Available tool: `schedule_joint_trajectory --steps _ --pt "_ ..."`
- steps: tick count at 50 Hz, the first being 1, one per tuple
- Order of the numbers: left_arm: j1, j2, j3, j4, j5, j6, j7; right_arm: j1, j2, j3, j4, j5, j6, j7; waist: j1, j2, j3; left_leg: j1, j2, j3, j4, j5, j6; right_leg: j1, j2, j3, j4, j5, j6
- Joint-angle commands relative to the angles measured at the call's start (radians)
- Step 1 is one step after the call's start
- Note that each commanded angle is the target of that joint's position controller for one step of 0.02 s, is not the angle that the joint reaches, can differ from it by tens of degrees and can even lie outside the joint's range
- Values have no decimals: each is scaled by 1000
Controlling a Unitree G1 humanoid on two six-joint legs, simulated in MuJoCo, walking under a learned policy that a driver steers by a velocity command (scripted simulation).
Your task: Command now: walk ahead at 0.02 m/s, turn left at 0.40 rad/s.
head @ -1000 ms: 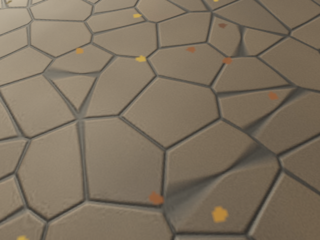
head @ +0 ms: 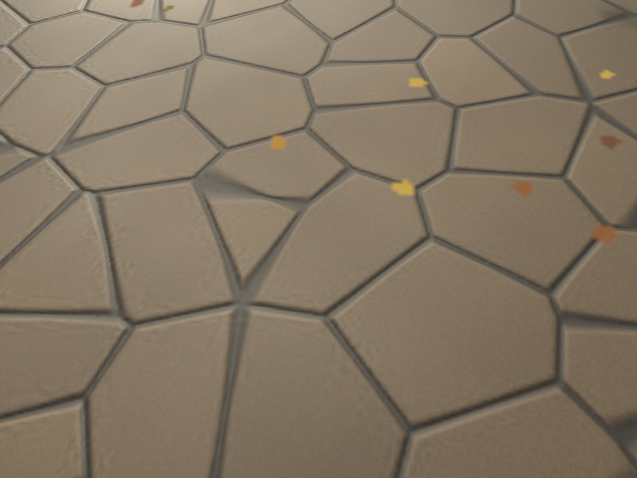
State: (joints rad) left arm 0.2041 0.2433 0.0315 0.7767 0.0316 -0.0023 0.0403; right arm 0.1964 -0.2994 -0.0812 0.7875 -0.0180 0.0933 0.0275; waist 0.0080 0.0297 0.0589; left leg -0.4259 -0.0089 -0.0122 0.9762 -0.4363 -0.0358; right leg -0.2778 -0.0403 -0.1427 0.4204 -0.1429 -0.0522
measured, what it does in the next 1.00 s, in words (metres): steps on the spot, turning right: left foot, then right foot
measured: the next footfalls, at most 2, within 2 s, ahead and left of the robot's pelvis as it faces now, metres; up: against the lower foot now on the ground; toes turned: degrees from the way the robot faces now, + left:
left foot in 0.14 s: +0.01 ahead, +0.12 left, +0.00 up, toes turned +3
right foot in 0.60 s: -0.04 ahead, -0.07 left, +0.00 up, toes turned -10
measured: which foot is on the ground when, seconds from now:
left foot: up 0.00-0.12, down 0.14-0.60, up 0.62-1.00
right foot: down 0.00-0.14, up 0.16-0.58, down 0.60-1.00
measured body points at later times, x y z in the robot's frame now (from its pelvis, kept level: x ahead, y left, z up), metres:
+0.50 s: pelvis -0.03 +0.03 +0.00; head -0.01 +0.03 +0.45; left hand +0.04 +0.30 -0.14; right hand +0.09 -0.23 -0.12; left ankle -0.03 +0.12 -0.74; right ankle -0.08 -0.08 -0.71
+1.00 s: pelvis -0.06 +0.00 +0.00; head -0.04 -0.02 +0.45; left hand +0.12 +0.23 -0.11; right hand -0.05 -0.28 -0.13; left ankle -0.02 +0.14 -0.71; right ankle -0.08 -0.07 -0.74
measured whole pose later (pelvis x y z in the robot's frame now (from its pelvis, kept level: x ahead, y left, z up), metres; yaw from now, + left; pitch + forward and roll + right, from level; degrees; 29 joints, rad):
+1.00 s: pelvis -0.06 +0.00 +0.00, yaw -16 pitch -1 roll +1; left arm 0.21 0.24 0.03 0.79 0.03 0.02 0.01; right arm 0.22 -0.28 -0.05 0.84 -0.01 0.07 -0.02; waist 0.00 0.03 0.05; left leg -0.35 0.01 -0.02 0.75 -0.37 -0.03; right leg -0.16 0.10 0.08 0.38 -0.20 -0.09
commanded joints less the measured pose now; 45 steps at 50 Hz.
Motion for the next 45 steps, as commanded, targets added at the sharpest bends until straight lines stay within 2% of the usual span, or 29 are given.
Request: schedule_joint_trajectory --steps 1,3,4,5,6,7,8,9,10,11,12,13,15,17,21,25,27,28,29,30,31,32,33,34,35,36,38,40,45 --pt "6 162 43 -47 6 -4 -12 26 -33 6 -65 5 -6 6 5 -192 -113 81 -5 36 -144 -27 23 68 -241 193 -137 62 -171" --pt "16 179 48 -39 5 3 -22 34 -38 10 -69 8 -13 2 7 -204 -120 132 -17 59 -241 -31 45 69 -251 202 -111 89 -169" --pt "12 186 50 -35 1 8 -25 54 -33 14 -64 8 -18 -1 -7 -195 -122 177 -21 70 -326 8 58 60 -248 195 -86 116 -157" --pt "6 191 51 -31 -8 15 -28 94 -26 18 -50 6 -27 -3 -32 -178 -120 258 -28 82 -470 99 75 25 -235 173 -47 137 -127" --pt "40 186 52 -15 -11 21 -31 108 -43 19 -44 0 -39 -7 -38 -131 -104 335 -17 41 -625 201 91 -36 -215 145 -6 89 -67" --pt "83 115 38 -18 -6 24 -41 98 -99 13 -54 -15 -53 -14 -13 73 -100 394 170 -214 -775 132 117 -140 -127 56 169 -103 13" --pt "45 54 18 -62 -17 32 -29 41 -204 -7 -83 -11 -58 -17 -14 271 -24 234 392 -454 -808 283 229 -240 26 23 240 -404 63" --pt "-7 98 25 -47 -13 50 -25 41 -121 13 -69 -23 -68 -27 -39 142 -5 144 367 -358 -787 331 265 -130 -22 141 361 -379 59" --pt "31 78 24 -22 -28 57 -36 -35 -47 42 -70 -21 -77 -34 18 120 -3 130 300 -254 -784 341 245 -92 -9 161 373 -318 51" --pt "73 78 24 13 -30 55 -43 -78 -16 54 -69 -22 -82 -42 41 120 2 140 238 -171 -784 358 205 -71 1 165 365 -257 46" --pt "92 98 33 33 -19 51 -45 -88 -20 56 -67 -15 -91 -54 43 144 -9 196 207 -121 -764 444 184 -77 16 159 374 -221 43" --pt "108 115 40 48 -12 46 -46 -76 -35 52 -63 -9 -95 -62 34 136 -29 252 197 -82 -720 593 188 -87 39 163 407 -228 46" --pt "102 117 45 47 -16 42 -44 -21 -64 43 -46 5 -93 -68 13 85 -65 344 232 -64 -661 761 214 -120 54 173 459 -272 57" --pt "83 102 42 38 -20 46 -41 7 -76 34 -35 8 -83 -72 -7 77 -62 388 259 -68 -642 747 236 -154 44 161 462 -305 69" --pt "50 87 40 15 -21 58 -43 20 -81 19 -23 -3 -71 -73 -33 94 -48 388 287 -80 -631 655 265 -154 35 129 416 -353 69" --pt "59 77 38 -4 -28 57 -51 -4 -97 4 -20 -8 -70 -65 -25 101 -78 361 310 -67 -599 676 269 -82 38 94 338 -360 45" --pt "76 73 38 -11 -31 52 -56 -26 -109 -3 -21 -7 -68 -62 -7 104 -95 334 310 -47 -564 657 247 -20 46 76 249 -315 25" --pt "98 67 37 -8 -31 47 -58 -43 -116 -6 -23 -4 -65 -61 15 95 -100 300 298 -19 -529 609 218 41 55 63 151 -239 12" --pt "114 77 38 -9 -27 39 -57 -43 -120 -10 -18 -3 -62 -58 35 63 -98 235 275 20 -472 498 163 119 54 92 13 -109 -5" --pt "125 155 56 -15 -9 26 -50 -20 -88 -7 -23 -5 -59 -52 31 -112 -87 96 192 106 -284 283 82 203 -70 316 -139 -46 -44" --pt "147 306 92 -29 -14 20 -50 -80 -21 15 -95 0 -53 -59 38 -335 -31 -157 -20 156 -119 -165 13 215 -338 678 -161 359 -184" --pt "205 279 93 -9 -10 22 -45 -120 -45 14 -92 -10 -42 -70 75 -210 -43 -149 3 17 54 -207 18 190 -348 646 -138 423 -270" --pt "150 229 81 -18 -19 25 -38 -87 -53 10 -75 3 -38 -65 32 -139 -30 -150 22 -14 111 -125 21 167 -286 551 -128 361 -263" --pt "66 195 70 -36 -23 32 -34 -65 -67 6 -59 11 -43 -59 -4 -106 -7 -147 34 -28 98 -33 24 145 -211 481 -136 270 -215" --pt "16 178 65 -53 -29 35 -30 -56 -87 -1 -54 0 -47 -55 -20 -123 -8 -159 33 -27 91 22 23 164 -167 453 -134 259 -182" --pt "3 164 61 -62 -31 34 -30 -34 -94 -3 -42 -13 -49 -48 -20 -133 -37 -146 26 -18 108 56 14 184 -138 427 -124 315 -176" --pt "26 159 58 -61 -33 29 -33 0 -81 -1 -30 -9 -45 -39 -16 -104 -87 -128 19 -9 121 84 -1 221 -133 402 -114 371 -176" --pt "52 160 56 -50 -29 22 -33 -7 -68 3 -32 -3 -40 -39 -3 -106 -81 -132 25 -9 73 90 -10 240 -132 402 -118 357 -174" --pt "78 161 46 -32 -14 20 -26 -26 -67 7 -32 -1 -33 -45 25 -140 -54 -90 27 -10 -82 65 -7 232 -143 437 -134 254 -178"
Velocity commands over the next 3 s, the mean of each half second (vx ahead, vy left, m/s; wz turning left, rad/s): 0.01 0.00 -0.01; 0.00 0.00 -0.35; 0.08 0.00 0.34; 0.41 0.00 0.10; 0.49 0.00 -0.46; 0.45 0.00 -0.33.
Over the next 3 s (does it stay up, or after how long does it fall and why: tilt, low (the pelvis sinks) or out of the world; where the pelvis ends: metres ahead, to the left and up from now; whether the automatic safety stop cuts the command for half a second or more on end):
stays up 0.70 -0.03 -0.02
